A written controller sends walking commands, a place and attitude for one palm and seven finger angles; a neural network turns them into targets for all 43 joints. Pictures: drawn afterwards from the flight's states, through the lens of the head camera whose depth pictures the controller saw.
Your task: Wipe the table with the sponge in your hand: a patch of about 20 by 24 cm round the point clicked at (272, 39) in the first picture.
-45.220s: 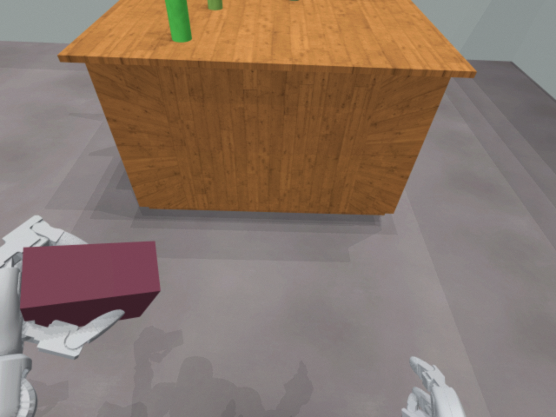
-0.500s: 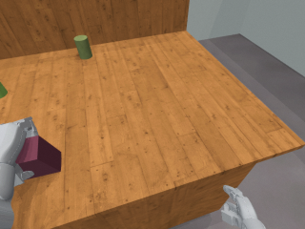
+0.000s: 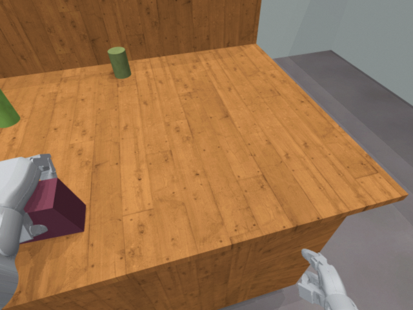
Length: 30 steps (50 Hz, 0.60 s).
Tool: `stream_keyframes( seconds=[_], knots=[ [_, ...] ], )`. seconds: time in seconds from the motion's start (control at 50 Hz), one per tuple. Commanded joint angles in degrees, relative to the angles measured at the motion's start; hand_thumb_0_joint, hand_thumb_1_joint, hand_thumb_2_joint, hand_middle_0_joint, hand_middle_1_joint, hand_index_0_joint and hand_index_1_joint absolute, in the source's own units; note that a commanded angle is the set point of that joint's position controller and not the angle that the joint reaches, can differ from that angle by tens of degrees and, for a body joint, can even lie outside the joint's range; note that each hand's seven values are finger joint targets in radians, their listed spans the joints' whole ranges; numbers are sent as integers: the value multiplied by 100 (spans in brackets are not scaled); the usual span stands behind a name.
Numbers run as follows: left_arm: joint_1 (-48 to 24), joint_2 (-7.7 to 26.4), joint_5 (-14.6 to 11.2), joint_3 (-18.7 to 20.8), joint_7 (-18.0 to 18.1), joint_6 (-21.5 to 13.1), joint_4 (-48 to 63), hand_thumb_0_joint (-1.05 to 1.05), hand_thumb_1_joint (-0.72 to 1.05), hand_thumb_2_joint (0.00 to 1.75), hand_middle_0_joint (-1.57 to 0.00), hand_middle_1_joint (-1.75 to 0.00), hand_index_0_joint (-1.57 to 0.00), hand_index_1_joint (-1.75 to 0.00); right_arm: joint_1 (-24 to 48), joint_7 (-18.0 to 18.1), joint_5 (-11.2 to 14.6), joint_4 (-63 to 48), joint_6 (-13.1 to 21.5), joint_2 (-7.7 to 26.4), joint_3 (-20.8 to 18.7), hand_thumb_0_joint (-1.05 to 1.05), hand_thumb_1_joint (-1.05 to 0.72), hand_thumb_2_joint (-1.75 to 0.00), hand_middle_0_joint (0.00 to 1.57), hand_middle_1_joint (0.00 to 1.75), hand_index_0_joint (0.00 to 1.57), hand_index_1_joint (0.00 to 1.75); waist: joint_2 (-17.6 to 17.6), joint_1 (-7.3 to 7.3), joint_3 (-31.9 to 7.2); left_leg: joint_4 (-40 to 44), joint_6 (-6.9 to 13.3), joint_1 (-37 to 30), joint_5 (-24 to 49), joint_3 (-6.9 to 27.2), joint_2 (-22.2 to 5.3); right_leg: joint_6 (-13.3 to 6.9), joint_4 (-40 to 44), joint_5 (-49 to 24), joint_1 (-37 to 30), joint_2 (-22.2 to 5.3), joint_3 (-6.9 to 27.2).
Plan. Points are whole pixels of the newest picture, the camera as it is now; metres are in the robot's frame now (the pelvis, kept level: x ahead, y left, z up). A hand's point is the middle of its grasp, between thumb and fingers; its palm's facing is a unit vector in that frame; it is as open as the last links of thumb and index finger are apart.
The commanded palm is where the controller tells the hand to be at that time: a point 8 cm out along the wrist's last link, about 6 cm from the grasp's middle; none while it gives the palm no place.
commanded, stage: lift the sponge slowly off the table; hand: left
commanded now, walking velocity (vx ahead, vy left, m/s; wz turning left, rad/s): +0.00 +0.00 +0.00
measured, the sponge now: (42, 217) +0.21 +0.35 +0.08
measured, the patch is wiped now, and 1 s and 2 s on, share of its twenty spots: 1.00 1.00 1.00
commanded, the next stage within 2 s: bring the sponge back beside the body in 1.50 s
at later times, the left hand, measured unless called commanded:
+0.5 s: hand (18, 198) +0.19 +0.34 +0.16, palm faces +0.06 -0.03 -1.00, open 9.6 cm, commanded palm +0.16 +0.34 +0.23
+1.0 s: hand (21, 182) +0.21 +0.33 +0.19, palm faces +0.07 +0.00 -1.00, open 9.6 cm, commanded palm +0.17 +0.33 +0.26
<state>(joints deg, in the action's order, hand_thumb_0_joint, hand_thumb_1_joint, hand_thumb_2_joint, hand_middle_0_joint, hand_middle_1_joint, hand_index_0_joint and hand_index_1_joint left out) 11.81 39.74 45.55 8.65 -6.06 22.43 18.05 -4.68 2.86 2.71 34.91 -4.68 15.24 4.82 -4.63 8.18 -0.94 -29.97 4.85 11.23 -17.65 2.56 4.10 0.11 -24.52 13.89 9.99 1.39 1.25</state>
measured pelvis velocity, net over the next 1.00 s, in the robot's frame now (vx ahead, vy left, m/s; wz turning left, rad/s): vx -0.04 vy -0.02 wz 0.02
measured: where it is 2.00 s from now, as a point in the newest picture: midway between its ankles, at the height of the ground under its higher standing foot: outside the picture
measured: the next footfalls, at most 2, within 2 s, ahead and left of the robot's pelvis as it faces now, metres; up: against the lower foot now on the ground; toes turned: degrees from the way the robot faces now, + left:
none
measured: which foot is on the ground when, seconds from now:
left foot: down 0.00-1.00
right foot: down 0.00-1.00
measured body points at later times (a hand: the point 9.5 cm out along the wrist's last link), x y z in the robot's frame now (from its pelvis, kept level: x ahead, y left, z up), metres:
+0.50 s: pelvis -0.03 -0.02 +0.00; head -0.04 -0.04 +0.45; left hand +0.19 +0.34 +0.22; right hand +0.22 -0.21 -0.07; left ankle -0.02 +0.06 -0.74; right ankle -0.01 -0.14 -0.74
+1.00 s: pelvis -0.04 -0.02 +0.00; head -0.06 -0.05 +0.45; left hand +0.20 +0.32 +0.24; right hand +0.21 -0.21 -0.07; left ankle -0.02 +0.06 -0.74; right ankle -0.01 -0.14 -0.74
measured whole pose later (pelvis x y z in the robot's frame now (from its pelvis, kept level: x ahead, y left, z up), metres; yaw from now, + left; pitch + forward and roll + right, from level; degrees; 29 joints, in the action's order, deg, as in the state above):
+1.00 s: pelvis -0.04 -0.02 +0.00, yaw +1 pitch -5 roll -1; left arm -7.1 43.0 45.9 5.6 -13.7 15.0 5.2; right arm -3.6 7.1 3.5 36.7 -1.5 15.7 4.9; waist -5.5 8.7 1.6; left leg -26.4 3.1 8.8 -12.6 3.8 4.1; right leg -1.1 -23.5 10.5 8.4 1.2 0.0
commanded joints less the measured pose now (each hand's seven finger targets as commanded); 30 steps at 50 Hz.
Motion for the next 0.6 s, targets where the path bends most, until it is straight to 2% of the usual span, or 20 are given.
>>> stream_keyframes(
  seconds=[0.0,0.04,0.06,0.08,0.12,0.16,0.18,0.22,0.24,0.26,0.28,0.34,0.36,0.38,0.4,0.44,0.46,0.52,0.56,0.58],
  knots=[
    [-826,1701,127,1127,115,-77,867,0,10,130,-120,-160,-120,-160,1046,81,-42,-986,416,634,-281,0,-90,-90,20,30,20,30,-240,59,-1160,434,-336,-255,2515,412,-335,-491,25,-1322,-598,107,-40],
    [-621,1632,38,1104,65,-147,1039,0,10,130,-120,-160,-120,-160,1031,50,-29,-997,385,652,-298,0,-90,-90,20,30,20,30,-296,58,-1145,474,-358,-312,2583,443,-375,-454,67,-1352,-597,108,-92],
    [-683,1585,24,1082,58,-150,1270,0,10,130,-120,-160,-120,-160,1306,51,4,-1107,460,579,-232,0,-90,-90,20,30,20,30,-436,61,-1143,504,-325,-338,2454,482,-347,-512,94,-1335,-637,177,151],
    [-972,1932,33,1316,97,-202,1282,0,10,130,-120,-160,-120,-160,1052,81,-56,-1033,438,652,-273,0,-90,-90,20,30,20,30,-322,92,-1270,459,-307,-290,2472,437,-335,-484,55,-1370,-699,106,-28],
    [-837,1797,1,1269,75,-244,850,0,10,130,-120,-160,-120,-160,1008,108,-47,-940,409,671,-285,0,-90,-90,20,30,20,30,-80,17,-916,475,-317,-243,2372,397,-338,-454,163,-1312,-532,108,-79],
    [-1133,1966,10,1375,86,-275,988,0,10,130,-120,-160,-120,-160,1267,135,3,-1000,453,628,-238,0,-90,-90,20,30,20,30,-275,-1,-864,528,-296,-302,2139,444,-307,-516,256,-1161,-537,165,214],
    [-1517,2237,37,1516,118,-305,906,0,10,130,-120,-160,-120,-160,1057,182,-47,-947,423,700,-267,0,-90,-90,20,30,20,30,-259,43,-989,494,-278,-277,2103,392,-277,-494,238,-1100,-593,78,37],
    [-1519,1922,9,1254,83,-337,412,0,10,130,-120,-160,-120,-160,1045,239,-27,-889,410,677,-272,0,-90,-90,20,30,20,30,-152,-36,-660,552,-287,-288,1904,351,-277,-457,385,-870,-391,74,-36],
    [-1754,2021,29,1279,62,-378,338,0,10,130,-120,-160,-120,-160,1039,256,9,-821,403,700,-287,0,-90,-90,20,30,20,30,-153,-82,-632,581,-297,-322,1814,364,-286,-452,415,-761,-332,88,4],
    [-2008,1956,46,1158,36,-387,577,0,10,130,-120,-160,-120,-160,1313,266,64,-922,488,636,-230,0,-90,-90,20,30,20,30,-401,-109,-731,633,-296,-414,1666,439,-268,-510,439,-656,-360,159,226],
    [-2309,2095,56,1171,32,-413,520,0,10,130,-120,-160,-120,-160,1135,316,1,-899,490,685,-256,0,-90,-90,20,30,20,30,-435,-50,-894,604,-275,-393,1650,386,-250,-500,406,-648,-434,50,45],
    [-2410,1750,58,785,-112,-462,171,0,10,130,-120,-160,-120,-160,1152,360,34,-805,525,681,-263,0,-90,-90,20,30,20,30,-368,-152,-789,697,-307,-452,1621,408,-280,-470,442,-675,-344,51,-37],
    [-2316,1768,62,844,-149,-443,368,0,10,130,-120,-160,-120,-160,1408,350,75,-913,616,610,-230,0,-90,-90,20,30,20,30,-453,-113,-906,717,-301,-463,1540,482,-272,-540,414,-671,-468,104,225],
    [-2533,2041,110,968,-163,-475,427,0,10,130,-120,-160,-120,-160,1221,376,2,-865,590,682,-244,0,-90,-90,20,30,20,30,-400,-41,-1146,665,-281,-452,1682,418,-249,-524,349,-776,-605,13,50],
    [-2372,1889,116,856,-198,-456,216,0,10,130,-120,-160,-120,-160,1250,363,2,-845,591,639,-241,0,-90,-90,20,30,20,30,-387,-55,-1014,693,-302,-421,1704,415,-255,-512,348,-764,-550,9,17],
    [-2410,2060,140,1003,-246,-496,177,0,10,130,-120,-160,-120,-160,1231,357,-12,-802,544,692,-260,0,-90,-90,20,30,20,30,-278,-35,-999,726,-300,-381,1655,413,-271,-496,375,-747,-571,3,-2],
    [-2401,2206,154,1171,-236,-481,296,0,10,130,-120,-160,-120,-160,1460,339,21,-884,606,646,-219,0,-90,-90,20,30,20,30,-340,2,-1041,752,-298,-344,1529,499,-264,-578,373,-671,-652,71,298],
    [-2540,2286,115,1248,-231,-517,-133,0,10,130,-120,-160,-120,-160,1266,336,-28,-803,515,698,-236,0,-90,-90,20,30,20,30,-128,34,-848,716,-309,-232,1565,378,-242,-527,425,-646,-582,-20,77],
    [-2625,2482,81,1459,-208,-530,129,0,10,130,-120,-160,-120,-160,1490,298,21,-874,553,649,-223,0,-90,-90,20,30,20,30,-455,89,-992,752,-334,-272,1560,454,-232,-598,416,-645,-686,45,382],
    [-2724,2566,51,1487,-196,-526,13,0,10,130,-120,-160,-120,-160,1301,316,-27,-842,510,686,-236,0,-90,-90,20,30,20,30,-392,119,-1038,725,-321,-225,1538,392,-217,-562,389,-614,-723,-40,169]
  ],
)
